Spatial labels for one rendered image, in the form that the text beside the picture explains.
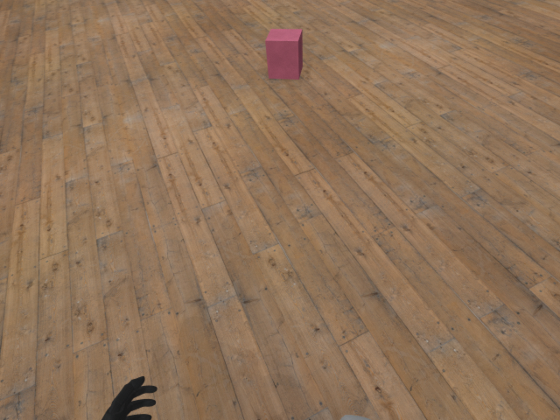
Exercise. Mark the carton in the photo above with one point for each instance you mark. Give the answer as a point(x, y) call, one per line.
point(284, 48)

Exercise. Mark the robot left hand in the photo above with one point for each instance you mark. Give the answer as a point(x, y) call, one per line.
point(123, 404)

